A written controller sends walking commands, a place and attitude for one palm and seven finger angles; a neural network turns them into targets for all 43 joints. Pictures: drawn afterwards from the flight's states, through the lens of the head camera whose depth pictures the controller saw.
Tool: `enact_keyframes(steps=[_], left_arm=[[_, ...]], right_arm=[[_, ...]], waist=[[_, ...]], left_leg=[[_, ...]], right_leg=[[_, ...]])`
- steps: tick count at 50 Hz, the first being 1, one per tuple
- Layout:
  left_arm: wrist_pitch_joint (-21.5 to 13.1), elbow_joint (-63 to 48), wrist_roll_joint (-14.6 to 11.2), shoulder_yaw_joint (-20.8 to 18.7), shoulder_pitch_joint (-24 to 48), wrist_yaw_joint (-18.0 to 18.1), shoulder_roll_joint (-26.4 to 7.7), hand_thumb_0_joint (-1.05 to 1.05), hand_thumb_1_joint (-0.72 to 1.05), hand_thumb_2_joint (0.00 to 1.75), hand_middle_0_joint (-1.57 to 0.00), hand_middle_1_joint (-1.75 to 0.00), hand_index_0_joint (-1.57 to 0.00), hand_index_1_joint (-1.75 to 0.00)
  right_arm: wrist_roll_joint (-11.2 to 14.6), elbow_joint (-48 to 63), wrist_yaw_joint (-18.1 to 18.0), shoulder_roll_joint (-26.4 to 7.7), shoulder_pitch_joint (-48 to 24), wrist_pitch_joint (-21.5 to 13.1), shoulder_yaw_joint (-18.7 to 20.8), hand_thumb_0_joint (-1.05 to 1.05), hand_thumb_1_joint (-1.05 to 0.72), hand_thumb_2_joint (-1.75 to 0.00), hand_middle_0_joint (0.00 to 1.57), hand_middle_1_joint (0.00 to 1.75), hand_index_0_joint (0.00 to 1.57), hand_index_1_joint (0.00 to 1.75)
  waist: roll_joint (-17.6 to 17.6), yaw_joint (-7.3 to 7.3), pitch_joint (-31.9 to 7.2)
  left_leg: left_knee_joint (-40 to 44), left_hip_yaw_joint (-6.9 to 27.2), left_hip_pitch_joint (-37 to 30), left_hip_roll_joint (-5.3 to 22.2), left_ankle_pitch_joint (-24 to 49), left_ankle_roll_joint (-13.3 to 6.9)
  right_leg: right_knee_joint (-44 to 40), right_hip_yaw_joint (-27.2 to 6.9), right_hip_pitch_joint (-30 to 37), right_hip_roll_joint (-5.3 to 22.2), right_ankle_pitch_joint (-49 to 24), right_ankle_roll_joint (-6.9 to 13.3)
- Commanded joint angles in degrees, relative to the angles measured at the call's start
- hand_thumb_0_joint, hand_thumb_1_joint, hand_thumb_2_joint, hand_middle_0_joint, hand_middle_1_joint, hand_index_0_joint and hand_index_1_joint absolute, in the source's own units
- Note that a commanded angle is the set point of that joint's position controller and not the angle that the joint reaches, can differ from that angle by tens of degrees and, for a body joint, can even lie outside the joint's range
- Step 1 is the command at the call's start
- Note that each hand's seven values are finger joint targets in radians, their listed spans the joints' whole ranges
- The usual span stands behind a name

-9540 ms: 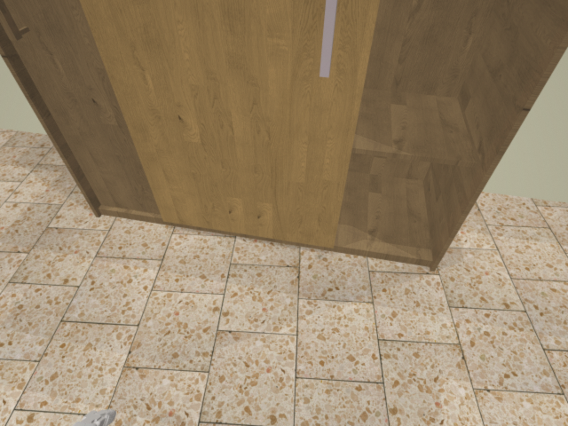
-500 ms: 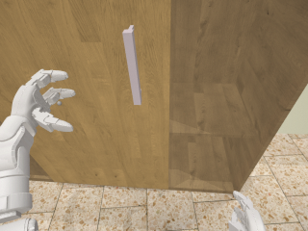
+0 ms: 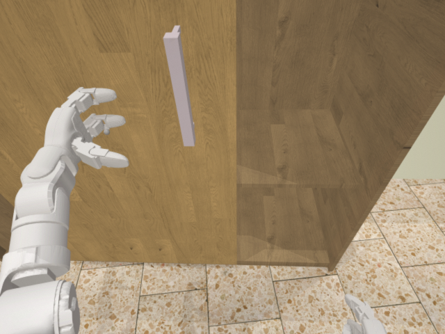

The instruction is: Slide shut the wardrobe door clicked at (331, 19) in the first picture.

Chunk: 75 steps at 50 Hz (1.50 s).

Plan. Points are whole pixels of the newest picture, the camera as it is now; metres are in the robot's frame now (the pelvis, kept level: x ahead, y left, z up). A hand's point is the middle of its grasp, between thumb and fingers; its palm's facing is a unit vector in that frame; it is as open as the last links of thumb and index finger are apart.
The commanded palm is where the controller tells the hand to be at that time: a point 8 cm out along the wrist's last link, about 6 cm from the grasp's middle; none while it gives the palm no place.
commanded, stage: move the hooked fingers beside the handle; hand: left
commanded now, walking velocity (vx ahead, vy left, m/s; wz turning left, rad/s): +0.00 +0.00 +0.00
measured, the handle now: (183, 91) +0.53 +0.10 +0.19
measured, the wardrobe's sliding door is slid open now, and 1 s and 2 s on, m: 0.42 0.42 0.42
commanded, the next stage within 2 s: none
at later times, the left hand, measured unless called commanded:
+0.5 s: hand (138, 106) +0.46 +0.17 +0.20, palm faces +0.02 -1.00 +0.00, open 14.0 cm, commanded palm +0.44 +0.22 +0.20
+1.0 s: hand (141, 110) +0.46 +0.17 +0.19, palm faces +0.03 -1.00 -0.02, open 14.0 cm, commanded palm +0.44 +0.21 +0.20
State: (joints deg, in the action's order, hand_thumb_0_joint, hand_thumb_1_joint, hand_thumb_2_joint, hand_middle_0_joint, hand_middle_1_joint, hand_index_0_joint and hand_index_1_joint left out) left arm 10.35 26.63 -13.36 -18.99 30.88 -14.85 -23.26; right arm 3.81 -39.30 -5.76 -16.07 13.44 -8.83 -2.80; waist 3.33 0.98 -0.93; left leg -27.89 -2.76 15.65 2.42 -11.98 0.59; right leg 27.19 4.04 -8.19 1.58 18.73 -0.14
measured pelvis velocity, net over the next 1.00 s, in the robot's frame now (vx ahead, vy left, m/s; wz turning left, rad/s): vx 0.01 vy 0.00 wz -0.02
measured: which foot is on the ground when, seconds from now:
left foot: down 0.00-1.00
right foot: down 0.00-1.00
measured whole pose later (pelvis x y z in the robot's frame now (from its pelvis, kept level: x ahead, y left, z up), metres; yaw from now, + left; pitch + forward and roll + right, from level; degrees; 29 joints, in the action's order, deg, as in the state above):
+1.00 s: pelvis +0.01 +0.00 +0.00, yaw -1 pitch +3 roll +0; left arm 0.8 44.5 -9.3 -17.9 43.8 -9.6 -21.8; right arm 3.0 -40.7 -3.9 -16.4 18.9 -5.6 -0.1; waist 3.1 3.3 -1.2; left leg -29.1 -3.9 18.7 3.2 -13.2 0.7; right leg 27.8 2.7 -11.5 0.9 19.1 0.0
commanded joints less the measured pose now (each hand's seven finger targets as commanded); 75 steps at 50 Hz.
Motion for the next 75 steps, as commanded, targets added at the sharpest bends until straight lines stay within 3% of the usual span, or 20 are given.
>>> enact_keyframes(steps=[1, 6, 10, 17, 18, 23, 26, 28, 32, 39, 43, 49, 51, 53, 56, 60, 62, 65, 70, 75], left_arm=[[-7.04, -12.19, -0.24, -2.92, 30.79, 0.57, -14.51, 0.00, -0.50, 0.30, -0.30, -1.20, -0.30, -1.20], [-5.85, -2.83, 0.34, 0.28, 32.34, 0.83, -11.82, 0.00, -0.50, 0.30, -0.30, -1.20, -0.30, -1.20], [-6.85, -1.98, 1.17, -1.96, 34.83, 1.74, -14.91, 0.00, -0.50, 0.30, -0.30, -1.20, -0.30, -1.20], [-10.65, -3.05, 1.73, -1.59, 39.74, 3.69, -13.15, 0.00, -0.50, 0.30, -0.30, -1.20, -0.30, -1.20], [-10.34, -0.02, 1.94, -2.43, 37.74, 4.07, -14.04, 0.00, -0.50, 0.30, -0.30, -1.20, -0.30, -1.20], [-8.49, 8.61, 3.17, -2.27, 37.39, 4.87, -14.01, 0.00, -0.50, 0.30, -0.30, -1.20, -0.30, -1.20], [-9.77, 5.70, 3.76, 0.10, 43.02, 5.29, -12.00, 0.00, -0.50, 0.30, -0.30, -1.20, -0.30, -1.20], [-11.55, 5.15, 3.48, -0.44, 45.81, 5.79, -12.73, 0.00, -0.50, 0.30, -0.30, -1.20, -0.30, -1.20], [-14.07, 2.83, 3.62, -2.82, 46.42, 6.25, -14.52, 0.00, -0.50, 0.30, -0.30, -1.20, -0.30, -1.20], [-10.79, 12.02, 4.28, -2.76, 37.76, 5.35, -14.05, 0.00, -0.50, 0.30, -0.30, -1.20, -0.30, -1.20], [-11.66, 9.78, 3.44, -1.33, 41.05, 4.41, -13.19, 0.00, -0.50, 0.30, -0.30, -1.20, -0.30, -1.20], [-16.39, -3.01, 2.95, 0.40, 48.45, 5.17, -11.38, 0.00, -0.50, 0.30, -0.30, -1.20, -0.30, -1.20], [-15.03, 0.01, 2.65, 1.69, 46.80, 5.42, -8.72, 0.00, -0.50, 0.30, -0.30, -1.20, -0.30, -1.20], [-12.27, 9.39, 2.81, 0.06, 42.38, 5.85, -10.46, 0.00, -0.50, 0.30, -0.30, -1.20, -0.30, -1.20], [-9.31, 17.54, 4.09, 1.63, 43.53, 6.57, -9.30, 0.00, -0.50, 0.30, -0.30, -1.20, -0.30, -1.20], [-12.61, 13.01, 5.20, -2.45, 45.87, 7.85, -14.72, 0.00, -0.50, 0.30, -0.30, -1.20, -0.30, -1.20], [-15.89, 6.62, 4.84, -2.47, 48.25, 7.81, -14.52, 0.00, -0.50, 0.30, -0.30, -1.20, -0.30, -1.20], [-18.74, 2.24, 4.50, -1.34, 50.01, 7.48, -13.40, 0.00, -0.50, 0.30, -0.30, -1.20, -0.30, -1.20], [-14.05, 11.26, 4.25, 1.03, 45.34, 6.53, -9.48, 0.00, -0.50, 0.30, -0.30, -1.20, -0.30, -1.20], [-10.75, 12.97, 4.02, -0.43, 39.70, 6.30, -10.28, 0.00, -0.50, 0.30, -0.30, -1.20, -0.30, -1.20]], right_arm=[[0.10, 7.65, -0.17, -6.71, -3.72, -3.24, 3.02, 0.00, -0.90, -0.90, 0.20, 0.30, 0.20, 0.30], [0.32, 6.23, -0.22, -7.27, -1.97, -2.39, 3.31, 0.00, -0.90, -0.90, 0.20, 0.30, 0.20, 0.30], [0.08, 6.33, 0.03, -7.64, -0.57, -1.88, 3.80, 0.00, -0.90, -0.90, 0.20, 0.30, 0.20, 0.30], [-0.53, 5.65, 0.76, -7.29, 1.64, -1.85, 4.39, 0.00, -0.90, -0.90, 0.20, 0.30, 0.20, 0.30], [-0.60, 4.92, 0.84, -7.66, 2.18, -1.51, 4.58, 0.00, -0.90, -0.90, 0.20, 0.30, 0.20, 0.30], [-0.42, 4.03, 1.18, -8.21, 3.68, -0.04, 4.82, 0.00, -0.90, -0.90, 0.20, 0.30, 0.20, 0.30], [-0.41, 4.68, 1.37, -7.64, 3.90, 0.26, 4.98, 0.00, -0.90, -0.90, 0.20, 0.30, 0.20, 0.30], [-0.79, 4.11, 1.39, -7.82, 4.82, 0.19, 5.15, 0.00, -0.90, -0.90, 0.20, 0.30, 0.20, 0.30], [-0.91, 4.39, 1.54, -7.59, 4.90, -0.11, 5.29, 0.00, -0.90, -0.90, 0.20, 0.30, 0.20, 0.30], [-0.47, 4.82, 1.99, -8.15, 5.01, 1.29, 5.13, 0.00, -0.90, -0.90, 0.20, 0.30, 0.20, 0.30], [-0.37, 5.39, 1.62, -8.03, 4.97, 1.74, 5.20, 0.00, -0.90, -0.90, 0.20, 0.30, 0.20, 0.30], [-0.62, 5.42, 1.65, -7.08, 4.19, -0.04, 5.38, 0.00, -0.90, -0.90, 0.20, 0.30, 0.20, 0.30], [-0.51, 4.69, 1.79, -7.00, 4.09, -0.28, 5.22, 0.00, -0.90, -0.90, 0.20, 0.30, 0.20, 0.30], [-0.38, 3.15, 1.60, -7.85, 4.67, 0.43, 5.17, 0.00, -0.90, -0.90, 0.20, 0.30, 0.20, 0.30], [-0.14, 3.06, 1.72, -8.04, 5.01, 1.16, 4.71, 0.00, -0.90, -0.90, 0.20, 0.30, 0.20, 0.30], [-0.85, 4.64, 1.97, -7.95, 5.55, 1.33, 4.94, 0.00, -0.90, -0.90, 0.20, 0.30, 0.20, 0.30], [-1.01, 5.80, 1.93, -7.31, 4.97, 0.87, 4.88, 0.00, -0.90, -0.90, 0.20, 0.30, 0.20, 0.30], [-0.98, 5.69, 2.04, -7.05, 4.70, 0.23, 5.03, 0.00, -0.90, -0.90, 0.20, 0.30, 0.20, 0.30], [-0.31, 4.12, 2.04, -7.47, 5.12, 0.47, 5.08, 0.00, -0.90, -0.90, 0.20, 0.30, 0.20, 0.30], [-0.31, 5.27, 2.20, -7.76, 5.26, 1.44, 5.07, 0.00, -0.90, -0.90, 0.20, 0.30, 0.20, 0.30]], waist=[[0.28, 0.88, -17.32], [-1.68, 1.90, -12.52], [-1.10, 1.19, -16.90], [0.05, 1.72, -21.34], [-2.99, 1.60, -19.89], [-4.94, 1.73, -14.76], [-1.31, 2.63, -17.64], [-3.61, 3.21, -19.42], [-0.46, 2.33, -23.94], [-4.47, 1.65, -15.64], [-5.48, 2.62, -15.91], [2.65, 3.41, -24.74], [1.75, 3.59, -22.79], [-5.18, 3.20, -16.54], [-5.29, 3.78, -9.93], [-3.99, 2.47, -18.07], [-2.11, 2.29, -23.67], [-0.48, 2.98, -25.75], [-2.55, 3.38, -16.87], [-4.71, 1.96, -15.99]], left_leg=[[0.58, 2.25, -15.25, -2.27, 12.83, -2.90], [0.86, 2.13, -12.07, -2.14, 9.79, -2.87], [0.32, 2.09, -12.79, -2.19, 12.43, -2.94], [-0.71, 2.11, -16.14, -1.86, 18.98, -2.87], [-0.72, 1.92, -14.71, -1.61, 18.42, -3.07], [-0.30, 0.99, -10.00, -1.74, 15.17, -3.11], [-0.80, 0.96, -12.09, -1.80, 16.24, -3.04], [-1.22, 1.32, -12.81, -1.52, 16.89, -3.26], [-1.46, 1.56, -15.92, -1.58, 19.86, -2.98], [-0.54, 0.04, -8.66, -1.92, 15.15, -3.39], [-0.54, -0.01, -8.82, -1.85, 13.17, -3.51], [-1.86, 1.78, -18.78, -1.47, 19.34, -3.17], [-1.73, 2.04, -18.53, -1.43, 18.87, -3.00], [-0.89, 1.45, -12.21, -1.47, 13.93, -3.29], [-0.13, 0.91, -7.07, -1.93, 8.20, -3.27], [-1.02, 1.04, -8.77, -1.98, 11.21, -3.33], [-1.44, 1.20, -12.20, -1.94, 14.81, -3.19], [-2.01, 1.48, -15.79, -1.57, 17.44, -3.17], [-1.18, 0.85, -11.63, -1.70, 13.54, -3.30], [-0.72, 0.44, -8.76, -2.12, 12.94, -3.34]], right_leg=[[-3.67, -1.28, -4.61, -1.74, -21.21, 0.65], [-4.27, -1.33, -7.27, -1.73, -18.80, 0.47], [-3.39, -1.55, -5.18, -1.68, -21.32, 0.74], [-2.05, -1.32, -4.05, -2.16, -27.01, 0.82], [-2.44, -1.24, -3.76, -2.12, -26.80, 0.72], [-2.69, -1.23, -5.42, -2.02, -25.06, 0.55], [-2.14, -1.59, -6.12, -2.14, -25.68, 0.68], [-2.12, -1.53, -5.58, -2.29, -25.89, 0.65], [-1.22, -1.85, -4.09, -2.49, -28.31, 0.90], [-2.18, -1.68, -4.64, -2.33, -27.40, 0.57], [-2.75, -1.94, -5.00, -2.27, -25.33, 0.40], [-1.88, -2.03, -5.67, -2.80, -26.74, 0.93], [-2.00, -1.50, -7.10, -2.94, -25.85, 0.96], [-2.90, -1.17, -7.08, -2.85, -23.07, 0.68], [-3.28, -1.33, -10.86, -2.36, -18.40, 0.30], [-1.72, -2.08, -6.95, -2.06, -21.32, 0.60], [-0.77, -2.37, -4.21, -2.21, -24.99, 0.84], [-0.61, -2.34, -4.47, -2.62, -26.65, 0.82], [-2.10, -1.71, -7.90, -2.78, -23.97, 0.62], [-2.20, -1.55, -6.25, -2.57, -24.46, 0.59]])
